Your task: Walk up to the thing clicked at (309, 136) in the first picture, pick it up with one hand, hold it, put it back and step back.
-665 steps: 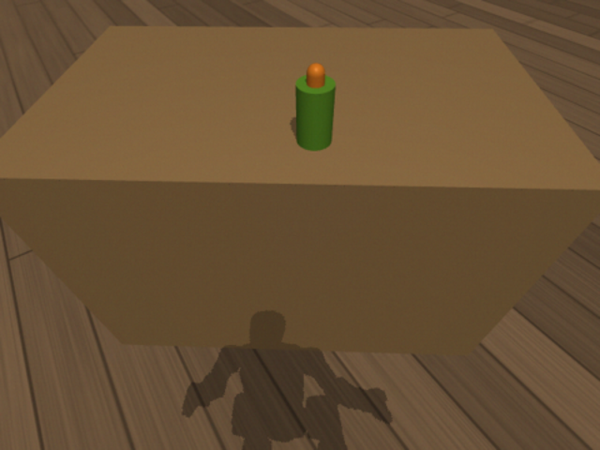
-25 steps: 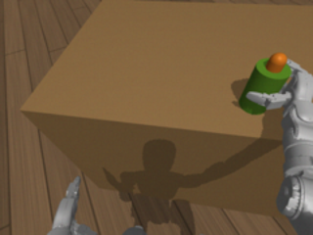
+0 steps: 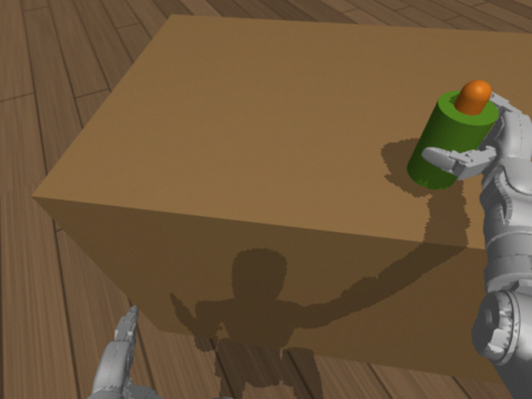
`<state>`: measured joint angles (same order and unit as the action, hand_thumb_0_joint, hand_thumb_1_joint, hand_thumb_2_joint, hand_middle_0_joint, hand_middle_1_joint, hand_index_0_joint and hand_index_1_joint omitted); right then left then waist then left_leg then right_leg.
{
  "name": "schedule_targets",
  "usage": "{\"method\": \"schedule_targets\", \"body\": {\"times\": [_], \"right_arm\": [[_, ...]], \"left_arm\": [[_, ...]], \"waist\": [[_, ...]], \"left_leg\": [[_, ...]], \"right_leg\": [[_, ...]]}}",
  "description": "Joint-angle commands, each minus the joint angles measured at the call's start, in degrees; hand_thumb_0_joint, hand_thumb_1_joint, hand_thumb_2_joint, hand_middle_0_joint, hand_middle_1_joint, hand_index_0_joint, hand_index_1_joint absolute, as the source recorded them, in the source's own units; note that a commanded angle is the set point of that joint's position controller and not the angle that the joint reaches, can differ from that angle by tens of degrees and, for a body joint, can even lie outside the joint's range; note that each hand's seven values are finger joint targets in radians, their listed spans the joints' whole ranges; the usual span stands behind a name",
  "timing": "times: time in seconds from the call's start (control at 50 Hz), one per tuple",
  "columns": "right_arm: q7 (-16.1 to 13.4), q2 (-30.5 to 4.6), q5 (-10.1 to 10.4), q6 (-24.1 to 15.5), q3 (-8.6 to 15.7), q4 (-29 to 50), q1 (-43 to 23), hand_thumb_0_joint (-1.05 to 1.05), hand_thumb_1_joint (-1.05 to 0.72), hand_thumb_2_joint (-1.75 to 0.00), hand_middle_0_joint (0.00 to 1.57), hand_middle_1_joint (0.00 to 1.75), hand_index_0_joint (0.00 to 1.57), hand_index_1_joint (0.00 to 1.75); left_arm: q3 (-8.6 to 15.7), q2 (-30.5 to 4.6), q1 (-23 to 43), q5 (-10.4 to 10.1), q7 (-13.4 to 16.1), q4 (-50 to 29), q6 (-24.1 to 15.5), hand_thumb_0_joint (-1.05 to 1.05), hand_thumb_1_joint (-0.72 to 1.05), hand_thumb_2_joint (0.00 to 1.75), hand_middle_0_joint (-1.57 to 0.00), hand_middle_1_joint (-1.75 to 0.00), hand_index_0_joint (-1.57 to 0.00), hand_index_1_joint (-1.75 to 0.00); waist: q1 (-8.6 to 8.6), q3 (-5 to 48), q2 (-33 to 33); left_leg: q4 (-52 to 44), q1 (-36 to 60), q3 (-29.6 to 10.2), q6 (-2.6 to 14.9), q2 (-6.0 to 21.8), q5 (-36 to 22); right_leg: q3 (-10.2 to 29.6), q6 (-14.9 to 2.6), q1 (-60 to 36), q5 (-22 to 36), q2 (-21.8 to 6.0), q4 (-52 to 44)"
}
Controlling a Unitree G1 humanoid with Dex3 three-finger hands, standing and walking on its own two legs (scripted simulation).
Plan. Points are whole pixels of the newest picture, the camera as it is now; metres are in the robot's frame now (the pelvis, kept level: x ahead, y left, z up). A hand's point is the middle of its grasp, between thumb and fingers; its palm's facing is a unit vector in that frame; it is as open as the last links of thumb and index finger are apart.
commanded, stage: settle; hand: right
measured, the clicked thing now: (452, 133) +0.46 -0.20 +0.17
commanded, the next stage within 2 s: lift in 0.18 s
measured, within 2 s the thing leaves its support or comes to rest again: neither
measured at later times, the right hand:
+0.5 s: hand (463, 122) +0.46 -0.21 +0.19, palm faces +0.16 +0.99 +0.00, open 10.9 cm
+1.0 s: hand (505, 105) +0.39 -0.19 +0.27, palm faces +0.16 +0.99 -0.02, open 10.8 cm
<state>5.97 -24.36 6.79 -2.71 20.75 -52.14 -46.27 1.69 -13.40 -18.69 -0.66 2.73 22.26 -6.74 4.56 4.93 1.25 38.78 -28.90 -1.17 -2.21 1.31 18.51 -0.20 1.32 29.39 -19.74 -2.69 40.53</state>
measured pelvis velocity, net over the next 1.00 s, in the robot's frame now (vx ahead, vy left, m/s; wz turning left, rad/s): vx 0.00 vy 0.00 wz -0.02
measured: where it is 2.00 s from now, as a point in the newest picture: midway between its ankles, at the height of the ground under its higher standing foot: outside the picture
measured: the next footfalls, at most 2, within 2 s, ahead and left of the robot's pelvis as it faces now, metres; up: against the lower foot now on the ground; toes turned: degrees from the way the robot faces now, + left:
none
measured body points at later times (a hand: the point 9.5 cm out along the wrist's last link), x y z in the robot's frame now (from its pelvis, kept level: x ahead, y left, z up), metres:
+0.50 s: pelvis +0.00 +0.00 +0.01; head +0.03 +0.01 +0.46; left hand +0.15 +0.26 -0.05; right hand +0.45 -0.26 +0.19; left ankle +0.01 +0.15 -0.72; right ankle +0.00 -0.13 -0.72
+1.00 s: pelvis +0.00 +0.00 +0.01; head -0.02 +0.03 +0.46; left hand +0.17 +0.25 -0.06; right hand +0.38 -0.25 +0.27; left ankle +0.01 +0.15 -0.72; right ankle +0.00 -0.13 -0.72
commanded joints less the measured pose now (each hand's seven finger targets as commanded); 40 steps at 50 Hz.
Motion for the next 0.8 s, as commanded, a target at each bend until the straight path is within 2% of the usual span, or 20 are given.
{"method": "schedule_targets", "body": {"times": [0.0, 0.06, 0.1, 0.14, 0.18, 0.24, 0.28, 0.32, 0.36, 0.4, 0.44, 0.48, 0.5, 0.56, 0.6, 0.62, 0.64, 0.7, 0.74, 0.78], "right_arm": [[0.01, -14.98, 1.49, -4.49, 1.61, 18.38, -33.95, 0.0, 0.04, -1.3, 1.22, 1.43, 1.29, 1.43], [-0.24, -17.13, 1.42, -3.86, 3.03, 18.13, -33.53, 0.0, 0.03, -1.31, 1.21, 1.43, 1.27, 1.43], [0.09, -14.6, 1.49, -3.32, 1.49, 16.9, -32.95, 0.0, 0.03, -1.32, 1.21, 1.43, 1.28, 1.44], [-0.24, -18.32, 1.51, -2.99, 3.95, 17.19, -32.13, 0.0, 0.03, -1.32, 1.2, 1.44, 1.27, 1.44], [0.14, -15.07, 1.28, -2.58, 1.35, 18.28, -34.04, 0.0, 0.0, -1.35, 1.2, 1.45, 1.27, 1.46], [0.02, -17.42, 1.67, -2.24, 3.44, 18.12, -33.85, 0.0, 0.02, -1.35, 1.19, 1.45, 1.26, 1.45], [-0.07, -17.63, 1.29, -2.2, 2.57, 21.51, -37.0, 0.0, 0.03, -1.36, 1.2, 1.45, 1.27, 1.45], [-0.14, -15.05, 1.45, -1.0, 2.13, 14.97, -30.65, 0.0, 0.07, -1.35, 1.19, 1.45, 1.27, 1.45], [-0.39, -16.64, 1.47, -1.43, 2.6, 21.6, -34.43, 0.0, 0.05, -1.34, 1.18, 1.43, 1.25, 1.43], [-0.58, -14.72, 1.47, -0.08, 1.99, 17.56, -30.07, 0.0, 0.05, -1.34, 1.19, 1.44, 1.26, 1.44], [-0.51, -13.54, 1.92, 0.23, 0.89, 21.56, -31.07, 0.0, 0.03, -1.35, 1.2, 1.45, 1.27, 1.45], [-1.13, -15.37, 1.82, 0.86, 2.07, 25.09, -31.83, 0.0, 0.04, -1.35, 1.21, 1.45, 1.28, 1.45], [-1.15, -14.06, 2.06, 1.64, 1.48, 24.4, -29.7, 0.0, 0.05, -1.34, 1.2, 1.44, 1.27, 1.44], [-1.4, -12.65, 2.43, 2.74, 0.78, 29.59, -29.72, 0.0, 0.03, -1.33, 1.2, 1.43, 1.27, 1.43], [-2.0, -13.95, 2.76, 4.05, 1.83, 33.16, -29.03, 0.0, 0.05, -1.33, 1.2, 1.44, 1.27, 1.44], [-2.09, -14.33, 2.82, 4.91, 1.94, 35.01, -29.0, 0.0, 0.06, -1.32, 1.2, 1.44, 1.27, 1.44], [-2.13, -11.72, 2.91, 5.86, 0.28, 37.03, -29.0, 0.0, 0.03, -1.32, 1.21, 1.44, 1.27, 1.44], [-2.49, -10.83, 3.67, 9.17, 0.76, 40.54, -25.29, 0.0, 0.01, -1.32, 1.22, 1.44, 1.28, 1.44], [-2.63, -10.22, 3.8, 11.75, 0.09, 42.95, -25.22, 0.0, 0.01, -1.32, 1.22, 1.44, 1.29, 1.44], [-2.67, -9.65, 3.91, 14.48, 0.24, 44.02, -23.41, 0.0, 0.02, -1.32, 1.22, 1.44, 1.29, 1.44]], "left_arm": [[4.35, -7.88, 2.55, -0.42, 0.8, -9.02, -3.5, 0.0, -0.55, 0.06, -0.05, -0.05, -0.05, -0.05], [4.0, -8.12, 2.8, -0.48, 1.05, -9.42, -3.58, 0.0, -0.56, 0.06, -0.05, -0.05, -0.05, -0.05], [2.6, -6.01, 2.73, -0.56, 0.89, -8.1, -3.61, 0.0, -0.56, 0.06, -0.05, -0.05, -0.05, -0.05], [5.69, -9.55, 2.25, -0.53, 1.34, -7.99, -3.47, 0.0, -0.56, 0.06, -0.05, -0.05, -0.05, -0.05], [2.01, -6.04, 2.52, -0.38, 0.81, -7.67, -3.54, 0.0, -0.56, 0.06, -0.05, -0.05, -0.04, -0.05], [4.54, -8.3, 2.05, -0.34, 1.14, -5.8, -3.45, 0.0, -0.56, 0.06, -0.05, -0.05, -0.04, -0.05], [3.5, -7.22, 5.03, -0.32, 1.06, -7.58, -3.67, 0.0, -0.55, 0.06, -0.05, -0.06, -0.06, -0.06], [5.24, -8.57, 2.84, -0.51, 1.27, -6.53, -3.5, 0.0, -0.55, 0.06, -0.05, -0.06, -0.06, -0.05], [4.24, -8.04, 3.51, -0.41, 1.19, -8.75, -3.74, 0.0, -0.56, 0.06, -0.05, -0.06, -0.05, -0.06], [4.72, -7.69, 1.85, -0.52, 1.37, -7.49, -3.64, 0.0, -0.56, 0.06, -0.05, -0.06, -0.05, -0.06], [4.49, -6.96, 1.79, -0.5, 1.11, -6.26, -3.57, 0.0, -0.55, 0.06, -0.05, -0.06, -0.06, -0.06], [4.84, -7.7, 4.24, -0.45, 1.23, -7.45, -3.88, 0.0, -0.56, 0.06, -0.05, -0.06, -0.05, -0.06], [5.39, -7.43, 1.74, -0.48, 1.26, -5.07, -3.63, 0.0, -0.56, 0.06, -0.05, -0.06, -0.05, -0.06], [3.53, -5.83, 3.35, -0.49, 1.02, -6.48, -3.99, 0.0, -0.56, 0.06, -0.05, -0.05, -0.05, -0.05], [5.53, -7.85, 4.9, -0.5, 1.25, -6.27, -3.86, 0.0, -0.55, 0.06, -0.05, -0.05, -0.05, -0.05], [6.46, -8.72, 3.63, -0.45, 1.36, -5.81, -3.78, 0.0, -0.55, 0.06, -0.05, -0.05, -0.05, -0.05], [5.09, -7.65, 4.72, -0.42, 1.27, -6.9, -4.08, 0.0, -0.55, 0.06, -0.05, -0.05, -0.05, -0.05], [3.86, -6.12, 3.57, -0.71, 1.01, -5.54, -3.76, 0.0, -0.55, 0.05, -0.05, -0.05, -0.05, -0.05], [5.95, -8.35, 5.49, -0.8, 1.12, -6.68, -3.69, 0.0, -0.55, 0.05, -0.05, -0.05, -0.05, -0.05], [4.8, -7.04, 5.11, -0.96, 0.7, -4.76, -3.45, 0.0, -0.54, 0.05, -0.05, -0.05, -0.05, -0.05]], "waist": [[0.07, 22.85, 3.25], [-0.29, 24.26, 1.94], [-0.49, 22.42, 3.02], [-0.42, 23.45, 1.74], [-0.79, 23.67, 3.39], [-0.45, 24.41, 2.46], [-1.02, 25.34, 4.69], [-0.71, 21.43, 0.44], [-1.48, 25.9, 2.59], [-1.03, 22.82, 0.73], [-1.34, 21.55, 3.07], [-2.29, 24.27, 3.06], [-1.76, 21.62, 3.33], [-2.46, 23.09, 3.46], [-3.35, 22.66, 3.24], [-3.04, 22.46, 3.89], [-2.84, 22.87, 3.6], [-3.96, 20.51, 3.18], [-3.39, 19.98, 1.98], [-3.57, 18.08, 1.77]], "left_leg": [[-4.06, 7.73, 2.83, 1.55, -2.03, -18.46], [-4.35, 9.68, 2.63, 1.38, -1.87, -19.13], [-4.46, 8.97, 2.75, 1.46, -1.92, -18.88], [-4.51, 9.87, 2.81, 1.31, -1.87, -20.89], [-4.5, 9.53, 2.7, 1.53, -1.9, -21.39], [-4.73, 10.61, 2.53, 1.45, -1.73, -22.76], [-4.97, 10.77, 2.52, 1.5, -1.7, -22.13], [-5.56, 10.45, 2.93, 1.43, -1.98, -20.66], [-5.57, 12.83, 2.56, 1.43, -1.62, -22.49], [-5.92, 11.78, 2.81, 1.35, -1.79, -22.06], [-6.32, 11.16, 2.84, 1.46, -1.68, -21.69], [-6.26, 12.12, 3.11, 1.58, -1.83, -21.29], [-6.78, 11.4, 3.18, 1.62, -1.9, -19.96], [-7.01, 12.98, 3.53, 1.76, -1.97, -20.36], [-6.97, 13.99, 3.47, 1.82, -1.87, -20.53], [-7.12, 13.76, 3.52, 1.83, -1.86, -20.35], [-7.26, 13.43, 3.8, 1.87, -2.03, -19.94], [-7.51, 13.5, 4.28, 1.89, -2.1, -20.11], [-8.06, 13.67, 4.16, 1.75, -1.93, -19.69], [-8.69, 13.57, 4.17, 1.69, -1.86, -18.37]], "right_leg": [[-1.24, -1.28, -14.93, 18.58, 1.56, -4.7], [-1.4, -1.52, -14.7, 18.29, 1.76, -4.89], [-1.48, -1.33, -15.15, 18.69, 1.74, -4.96], [-1.37, -1.42, -15.71, 20.44, 1.73, -4.99], [-1.43, -1.19, -16.56, 21.97, 1.71, -5.0], [-1.5, -1.39, -16.25, 22.46, 1.8, -4.94], [-1.52, -1.16, -17.63, 22.7, 1.74, -5.11], [-1.43, -1.36, -15.67, 20.48, 1.71, -6.1], [-1.84, -1.36, -17.11, 21.69, 2.0, -5.97], [-1.79, -1.46, -17.19, 21.42, 2.01, -6.18], [-1.85, -1.37, -17.55, 21.53, 2.07, -6.58], [-1.49, -1.2, -18.75, 22.16, 1.79, -6.74], [-1.58, -1.26, -17.95, 20.51, 1.86, -7.27], [-1.4, -1.18, -19.19, 21.89, 1.62, -7.55], [-1.45, -1.12, -18.96, 22.01, 1.83, -7.93], [-1.49, -1.17, -19.52, 21.85, 1.84, -7.92], [-1.28, -1.13, -20.89, 22.04, 1.6, -8.15], [-1.1, -0.97, -21.07, 23.64, 1.46, -8.43], [-1.27, -1.14, -20.93, 22.12, 1.64, -8.97], [-1.37, -1.27, -20.61, 19.99, 1.79, -9.6]]}}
